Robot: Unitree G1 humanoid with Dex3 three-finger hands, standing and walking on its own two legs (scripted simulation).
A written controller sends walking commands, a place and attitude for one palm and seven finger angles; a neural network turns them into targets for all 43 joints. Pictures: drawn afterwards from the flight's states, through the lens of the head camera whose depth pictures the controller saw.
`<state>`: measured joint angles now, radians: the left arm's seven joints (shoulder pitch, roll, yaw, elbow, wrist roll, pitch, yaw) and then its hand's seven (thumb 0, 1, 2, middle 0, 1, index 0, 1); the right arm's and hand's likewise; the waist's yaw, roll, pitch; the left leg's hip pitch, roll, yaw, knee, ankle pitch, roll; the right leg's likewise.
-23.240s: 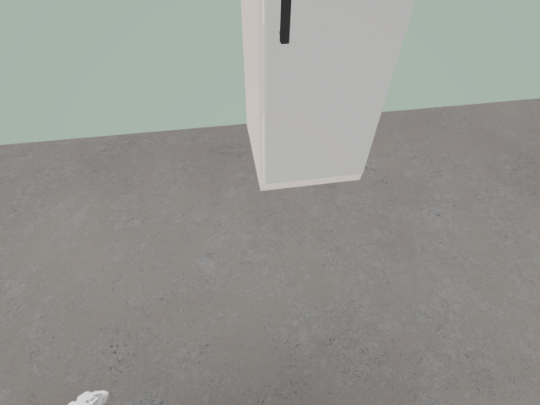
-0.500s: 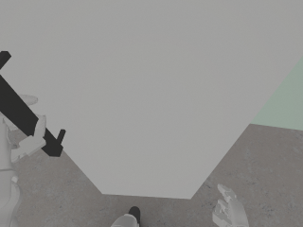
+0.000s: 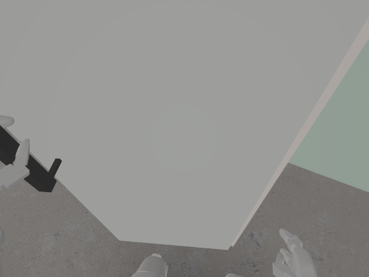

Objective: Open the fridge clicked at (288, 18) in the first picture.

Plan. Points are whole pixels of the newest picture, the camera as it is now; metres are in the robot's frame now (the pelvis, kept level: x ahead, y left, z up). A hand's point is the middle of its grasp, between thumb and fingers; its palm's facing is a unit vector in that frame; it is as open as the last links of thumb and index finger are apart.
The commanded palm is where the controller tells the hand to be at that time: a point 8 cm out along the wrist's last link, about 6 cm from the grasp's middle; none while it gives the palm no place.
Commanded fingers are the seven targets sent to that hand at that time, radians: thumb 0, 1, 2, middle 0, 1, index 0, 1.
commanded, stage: walk backward, drawing the door open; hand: left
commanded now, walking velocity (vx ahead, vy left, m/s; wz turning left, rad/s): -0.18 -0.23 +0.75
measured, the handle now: (16, 138) +0.29 +0.31 +0.18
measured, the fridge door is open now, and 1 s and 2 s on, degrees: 22 61 75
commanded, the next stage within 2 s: stop walking and hold the door back in 1.22 s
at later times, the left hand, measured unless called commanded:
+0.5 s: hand out of the picture +0.11 +0.24 +0.17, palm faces +0.68 -0.66 -0.32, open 6.8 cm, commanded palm +0.05 +0.26 +0.17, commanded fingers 0.00 0.90 0.90 -0.45 -1.40 -0.45 -1.40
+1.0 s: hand out of the picture -0.01 +0.15 +0.17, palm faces +0.82 -0.50 -0.30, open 6.8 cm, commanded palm -0.08 +0.16 +0.17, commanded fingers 0.00 0.90 0.90 -0.45 -1.40 -0.45 -1.40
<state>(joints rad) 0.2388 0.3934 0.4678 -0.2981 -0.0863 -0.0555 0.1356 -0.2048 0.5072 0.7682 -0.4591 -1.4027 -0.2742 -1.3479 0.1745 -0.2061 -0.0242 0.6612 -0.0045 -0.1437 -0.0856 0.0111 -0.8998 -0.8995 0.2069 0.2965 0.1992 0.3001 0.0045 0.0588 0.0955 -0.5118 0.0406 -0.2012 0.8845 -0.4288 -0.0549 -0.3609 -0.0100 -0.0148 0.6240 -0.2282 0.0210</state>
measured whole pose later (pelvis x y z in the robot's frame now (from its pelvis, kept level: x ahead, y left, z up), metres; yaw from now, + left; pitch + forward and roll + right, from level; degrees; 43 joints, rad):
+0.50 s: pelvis -0.04 -0.09 +0.02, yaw +22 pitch -1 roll -3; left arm 0.23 0.34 0.33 -0.35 -0.08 -0.09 0.12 -0.13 0.56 0.77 -0.46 -1.40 -0.27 -1.37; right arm 0.17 -0.13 0.02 0.63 -0.01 -0.15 -0.06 0.01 -0.90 -0.90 0.21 0.30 0.20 0.30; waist 0.02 0.06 0.13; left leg -0.28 0.09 -0.12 0.49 -0.20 -0.07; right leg -0.41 0.02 -0.02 0.82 -0.41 0.07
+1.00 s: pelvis -0.07 -0.19 +0.02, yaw +41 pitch -1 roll -1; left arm 0.25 0.35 0.29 -0.42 -0.05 -0.12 0.12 -0.14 0.57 0.77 -0.46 -1.40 -0.26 -1.37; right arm 0.18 -0.19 -0.04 0.63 -0.01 -0.11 -0.08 0.01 -0.91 -0.90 0.20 0.30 0.19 0.30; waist -0.03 -0.03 0.11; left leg -0.25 0.03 0.01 0.57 -0.29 0.01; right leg -0.48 0.00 -0.07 0.98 -0.48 0.04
